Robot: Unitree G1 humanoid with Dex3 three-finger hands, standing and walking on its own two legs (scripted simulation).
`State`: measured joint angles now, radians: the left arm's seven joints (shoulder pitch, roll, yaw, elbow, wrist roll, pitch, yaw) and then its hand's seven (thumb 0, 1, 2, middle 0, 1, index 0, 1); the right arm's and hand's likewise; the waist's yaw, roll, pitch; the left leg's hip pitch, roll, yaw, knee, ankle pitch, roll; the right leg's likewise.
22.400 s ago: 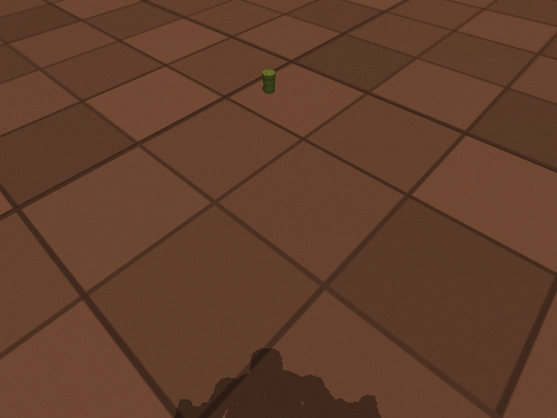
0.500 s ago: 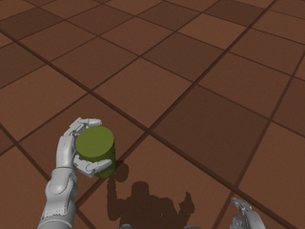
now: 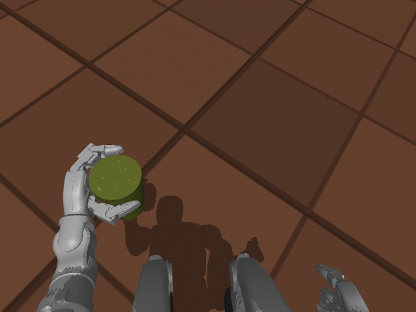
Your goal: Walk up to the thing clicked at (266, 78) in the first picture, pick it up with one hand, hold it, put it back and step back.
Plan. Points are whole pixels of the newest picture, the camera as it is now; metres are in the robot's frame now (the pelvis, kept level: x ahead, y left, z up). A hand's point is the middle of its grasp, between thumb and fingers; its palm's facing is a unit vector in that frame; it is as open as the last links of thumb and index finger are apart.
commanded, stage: crouch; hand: left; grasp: from the side
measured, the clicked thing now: (122, 192) +0.36 +0.17 -0.06
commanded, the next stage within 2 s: lower in 1.28 s
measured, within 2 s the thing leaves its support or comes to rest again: neither
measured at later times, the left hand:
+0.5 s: hand (132, 203) +0.40 +0.19 -0.26, palm faces +0.08 -1.00 -0.02, open 11.8 cm
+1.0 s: hand (137, 203) +0.44 +0.19 -0.38, palm faces +0.06 -1.00 -0.03, open 11.8 cm
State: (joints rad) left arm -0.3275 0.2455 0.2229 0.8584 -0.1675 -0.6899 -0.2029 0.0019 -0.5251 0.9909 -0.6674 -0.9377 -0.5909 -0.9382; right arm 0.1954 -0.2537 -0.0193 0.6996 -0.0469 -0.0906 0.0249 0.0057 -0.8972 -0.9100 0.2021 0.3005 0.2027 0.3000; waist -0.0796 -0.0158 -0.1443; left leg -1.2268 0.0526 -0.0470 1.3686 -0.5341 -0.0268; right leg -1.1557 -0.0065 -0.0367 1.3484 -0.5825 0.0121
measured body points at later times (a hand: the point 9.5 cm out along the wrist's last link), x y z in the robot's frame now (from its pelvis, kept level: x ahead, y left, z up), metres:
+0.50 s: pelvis -0.05 +0.00 -0.21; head +0.15 +0.04 +0.19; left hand +0.39 +0.24 -0.26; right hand +0.06 -0.26 -0.33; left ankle +0.05 +0.13 -0.60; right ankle +0.03 -0.13 -0.60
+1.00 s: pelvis -0.06 +0.00 -0.31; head +0.17 +0.05 +0.08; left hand +0.43 +0.25 -0.37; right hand -0.02 -0.27 -0.41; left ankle +0.05 +0.13 -0.60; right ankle +0.03 -0.13 -0.60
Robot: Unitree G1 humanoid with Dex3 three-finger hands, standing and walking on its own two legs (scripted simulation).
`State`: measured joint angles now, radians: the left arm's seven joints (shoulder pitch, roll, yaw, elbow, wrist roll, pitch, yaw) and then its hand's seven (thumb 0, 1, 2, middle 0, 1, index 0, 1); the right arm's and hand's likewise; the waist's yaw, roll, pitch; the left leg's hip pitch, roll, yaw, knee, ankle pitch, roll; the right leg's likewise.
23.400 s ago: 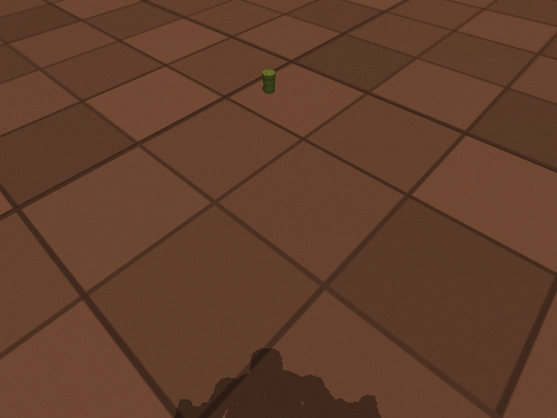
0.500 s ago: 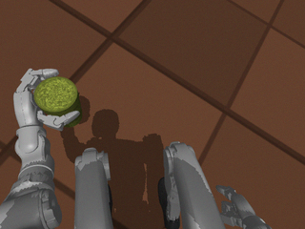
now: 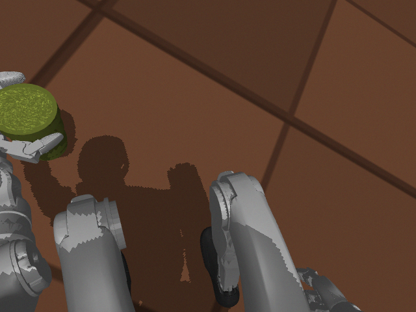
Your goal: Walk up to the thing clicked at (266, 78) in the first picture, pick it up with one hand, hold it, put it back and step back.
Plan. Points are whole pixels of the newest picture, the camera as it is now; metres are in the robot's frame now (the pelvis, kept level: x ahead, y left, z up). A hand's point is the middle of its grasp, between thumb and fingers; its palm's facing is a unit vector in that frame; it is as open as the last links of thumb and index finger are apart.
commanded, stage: crouch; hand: left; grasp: from the side
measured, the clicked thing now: (37, 128) +0.46 +0.25 -0.11
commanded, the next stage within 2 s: lower in 0.28 s
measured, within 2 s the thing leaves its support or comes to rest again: neither
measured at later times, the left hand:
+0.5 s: hand (33, 125) +0.47 +0.26 -0.12, palm faces +0.21 -0.98 -0.02, open 11.8 cm
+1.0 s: hand (47, 131) +0.49 +0.26 -0.19, palm faces +0.21 -0.98 -0.05, open 11.8 cm
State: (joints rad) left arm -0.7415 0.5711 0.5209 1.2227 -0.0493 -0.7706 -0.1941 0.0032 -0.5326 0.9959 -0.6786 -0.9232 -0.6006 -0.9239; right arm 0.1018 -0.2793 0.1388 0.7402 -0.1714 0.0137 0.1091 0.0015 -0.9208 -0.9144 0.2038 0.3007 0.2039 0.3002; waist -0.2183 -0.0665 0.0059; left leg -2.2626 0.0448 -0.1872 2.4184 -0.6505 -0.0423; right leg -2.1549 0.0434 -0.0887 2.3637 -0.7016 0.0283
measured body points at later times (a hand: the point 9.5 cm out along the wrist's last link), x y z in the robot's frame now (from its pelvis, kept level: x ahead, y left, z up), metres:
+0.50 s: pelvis +0.00 +0.00 -0.02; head +0.23 +0.11 +0.35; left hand +0.46 +0.31 -0.12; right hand +0.11 -0.27 -0.11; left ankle +0.09 +0.14 -0.29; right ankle +0.10 -0.12 -0.29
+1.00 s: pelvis +0.00 +0.01 -0.03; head +0.25 +0.15 +0.31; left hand +0.47 +0.31 -0.18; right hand +0.10 -0.26 -0.09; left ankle +0.09 +0.14 -0.29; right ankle +0.10 -0.12 -0.29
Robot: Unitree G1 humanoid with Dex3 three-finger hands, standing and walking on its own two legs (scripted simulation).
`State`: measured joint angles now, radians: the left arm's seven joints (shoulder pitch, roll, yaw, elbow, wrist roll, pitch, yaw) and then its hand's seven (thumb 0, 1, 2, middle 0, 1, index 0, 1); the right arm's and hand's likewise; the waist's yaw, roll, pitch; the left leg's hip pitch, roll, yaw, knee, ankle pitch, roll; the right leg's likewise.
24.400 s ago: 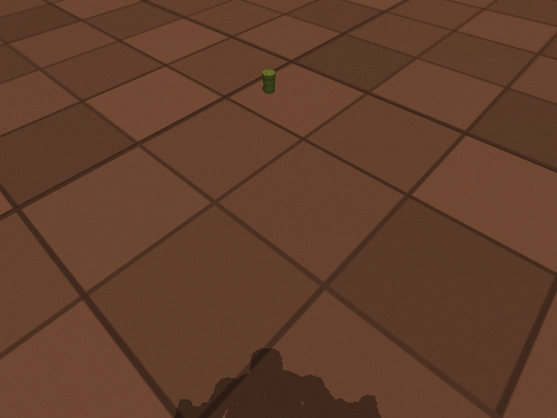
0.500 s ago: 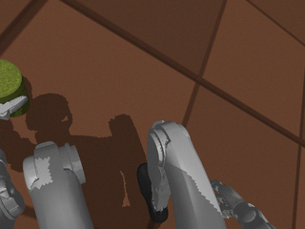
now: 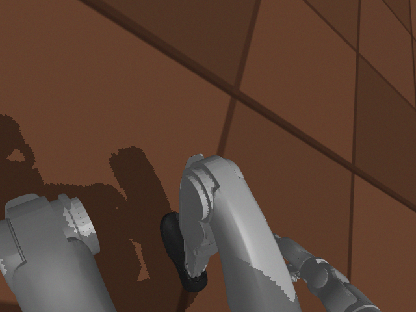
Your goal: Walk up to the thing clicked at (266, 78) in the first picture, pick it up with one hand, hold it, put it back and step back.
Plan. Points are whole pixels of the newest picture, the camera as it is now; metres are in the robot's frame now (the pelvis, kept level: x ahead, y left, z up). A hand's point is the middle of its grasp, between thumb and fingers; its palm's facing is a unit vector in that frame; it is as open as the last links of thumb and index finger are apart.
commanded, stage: lower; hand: left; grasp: from the side
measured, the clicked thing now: out of the picture +0.46 +0.29 -0.19
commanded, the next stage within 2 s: loosen in 0.42 s
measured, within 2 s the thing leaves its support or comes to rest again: rests again in 1.64 s
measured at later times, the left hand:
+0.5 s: hand out of the picture +0.46 +0.29 -0.18, palm faces +0.34 -0.94 -0.03, open 11.8 cm
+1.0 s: hand out of the picture +0.47 +0.30 -0.16, palm faces +0.36 -0.93 -0.02, open 14.2 cm
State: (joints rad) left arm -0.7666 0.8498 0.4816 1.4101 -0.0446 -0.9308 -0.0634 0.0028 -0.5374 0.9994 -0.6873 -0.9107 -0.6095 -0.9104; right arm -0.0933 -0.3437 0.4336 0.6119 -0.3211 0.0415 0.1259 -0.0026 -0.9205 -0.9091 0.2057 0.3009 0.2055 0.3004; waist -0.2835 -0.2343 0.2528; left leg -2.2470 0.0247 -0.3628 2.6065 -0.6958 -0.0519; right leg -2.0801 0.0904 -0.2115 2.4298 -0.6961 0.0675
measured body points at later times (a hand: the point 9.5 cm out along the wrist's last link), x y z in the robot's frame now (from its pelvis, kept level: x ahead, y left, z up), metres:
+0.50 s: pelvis -0.01 +0.01 +0.00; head +0.24 +0.19 +0.32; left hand +0.43 +0.34 -0.18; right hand +0.15 -0.24 -0.04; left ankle +0.08 +0.14 -0.26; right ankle +0.12 -0.12 -0.26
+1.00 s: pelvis -0.01 +0.01 +0.00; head +0.23 +0.19 +0.33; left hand +0.44 +0.35 -0.16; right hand +0.15 -0.24 -0.03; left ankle +0.08 +0.14 -0.26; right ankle +0.12 -0.12 -0.26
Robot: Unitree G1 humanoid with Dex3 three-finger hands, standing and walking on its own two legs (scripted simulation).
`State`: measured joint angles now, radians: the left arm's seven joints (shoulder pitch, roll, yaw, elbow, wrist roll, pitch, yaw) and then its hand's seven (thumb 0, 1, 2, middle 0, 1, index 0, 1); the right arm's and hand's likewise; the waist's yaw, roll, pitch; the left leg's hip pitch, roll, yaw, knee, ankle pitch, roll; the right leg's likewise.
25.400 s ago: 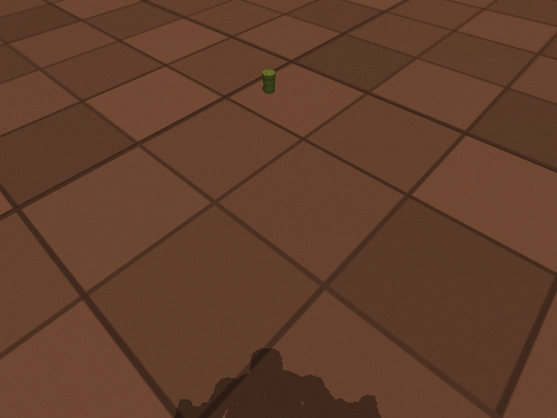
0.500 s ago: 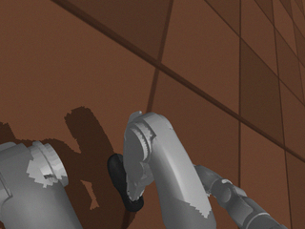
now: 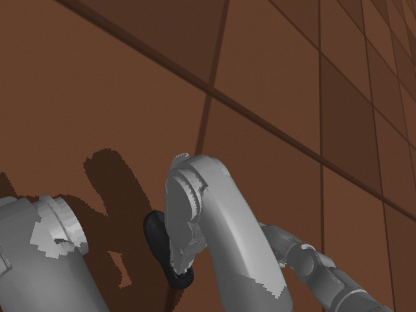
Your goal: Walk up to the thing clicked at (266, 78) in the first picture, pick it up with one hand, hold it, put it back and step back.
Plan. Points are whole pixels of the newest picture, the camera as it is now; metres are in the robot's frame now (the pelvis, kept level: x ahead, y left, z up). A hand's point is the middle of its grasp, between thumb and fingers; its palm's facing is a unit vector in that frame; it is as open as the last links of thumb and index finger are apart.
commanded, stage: withdraw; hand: left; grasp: from the side
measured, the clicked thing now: out of the picture +0.46 +0.31 -0.22
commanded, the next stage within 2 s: rise in 0.42 s
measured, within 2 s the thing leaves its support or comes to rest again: rests again in 0.64 s
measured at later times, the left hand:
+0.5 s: hand out of the picture +0.46 +0.38 -0.10, palm faces +0.42 -0.91 -0.06, open 17.5 cm
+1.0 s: hand out of the picture +0.34 +0.41 +0.00, palm faces +0.36 -0.81 -0.47, open 17.3 cm
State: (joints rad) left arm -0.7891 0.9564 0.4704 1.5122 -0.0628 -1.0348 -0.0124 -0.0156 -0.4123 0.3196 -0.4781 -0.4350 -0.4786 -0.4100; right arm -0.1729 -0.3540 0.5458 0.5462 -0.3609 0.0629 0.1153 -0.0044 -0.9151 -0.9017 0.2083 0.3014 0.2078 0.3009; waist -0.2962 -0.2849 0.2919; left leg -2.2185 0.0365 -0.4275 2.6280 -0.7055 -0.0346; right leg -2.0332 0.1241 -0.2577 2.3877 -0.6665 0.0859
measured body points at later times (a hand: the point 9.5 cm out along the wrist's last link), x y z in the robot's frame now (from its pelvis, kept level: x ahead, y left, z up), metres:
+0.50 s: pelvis +0.00 +0.00 +0.01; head +0.22 +0.19 +0.35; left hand +0.43 +0.43 -0.09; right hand +0.16 -0.25 -0.04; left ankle +0.08 +0.13 -0.26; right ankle +0.13 -0.12 -0.26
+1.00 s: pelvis +0.01 -0.01 +0.07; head +0.20 +0.09 +0.47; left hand +0.32 +0.45 +0.03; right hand +0.17 -0.25 -0.04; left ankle +0.08 +0.13 -0.26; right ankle +0.13 -0.12 -0.26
